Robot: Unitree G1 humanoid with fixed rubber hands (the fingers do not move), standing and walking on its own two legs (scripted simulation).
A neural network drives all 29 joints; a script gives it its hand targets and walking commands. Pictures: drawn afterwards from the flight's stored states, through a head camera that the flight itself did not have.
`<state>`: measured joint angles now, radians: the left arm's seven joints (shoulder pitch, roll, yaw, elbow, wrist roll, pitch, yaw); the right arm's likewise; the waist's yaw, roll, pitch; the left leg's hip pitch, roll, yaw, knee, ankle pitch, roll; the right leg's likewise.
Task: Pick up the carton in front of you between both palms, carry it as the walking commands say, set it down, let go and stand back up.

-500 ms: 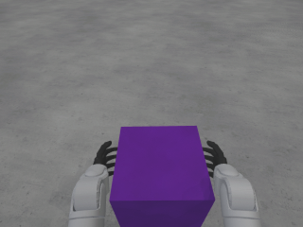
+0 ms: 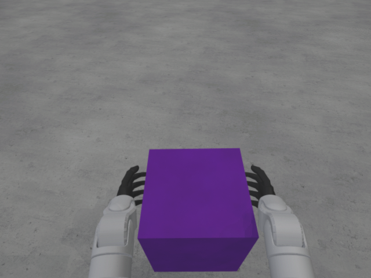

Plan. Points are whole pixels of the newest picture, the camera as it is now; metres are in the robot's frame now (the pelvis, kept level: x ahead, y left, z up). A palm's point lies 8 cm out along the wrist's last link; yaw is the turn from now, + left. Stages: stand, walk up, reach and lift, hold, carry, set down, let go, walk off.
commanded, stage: carry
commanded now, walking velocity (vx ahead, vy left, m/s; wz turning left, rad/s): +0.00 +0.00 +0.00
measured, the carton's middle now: (194, 212) +0.30 +0.00 -0.04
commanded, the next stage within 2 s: hold in 0.18 s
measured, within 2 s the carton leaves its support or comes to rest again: neither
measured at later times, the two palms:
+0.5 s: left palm (127, 208) +0.26 +0.14 +0.04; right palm (273, 215) +0.25 -0.15 +0.04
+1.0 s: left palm (137, 217) +0.31 +0.15 -0.11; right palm (247, 214) +0.32 -0.14 -0.11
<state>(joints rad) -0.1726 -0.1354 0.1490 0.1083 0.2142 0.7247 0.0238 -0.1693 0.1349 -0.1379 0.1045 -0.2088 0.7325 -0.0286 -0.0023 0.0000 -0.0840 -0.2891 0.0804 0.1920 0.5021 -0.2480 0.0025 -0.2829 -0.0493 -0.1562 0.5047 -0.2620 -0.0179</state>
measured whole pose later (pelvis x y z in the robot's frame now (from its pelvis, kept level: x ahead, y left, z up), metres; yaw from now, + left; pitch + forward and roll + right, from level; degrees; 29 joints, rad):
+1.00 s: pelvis -0.08 +0.02 -0.05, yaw -1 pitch +14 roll +0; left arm -0.71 -0.19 0.56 0.57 0.41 0.29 0.01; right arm -0.76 0.10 -0.52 0.66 -0.44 0.28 0.07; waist -0.01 0.01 0.18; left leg -0.84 -0.03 -0.01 0.88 -0.28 0.01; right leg -0.84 0.01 0.02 0.89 -0.29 0.00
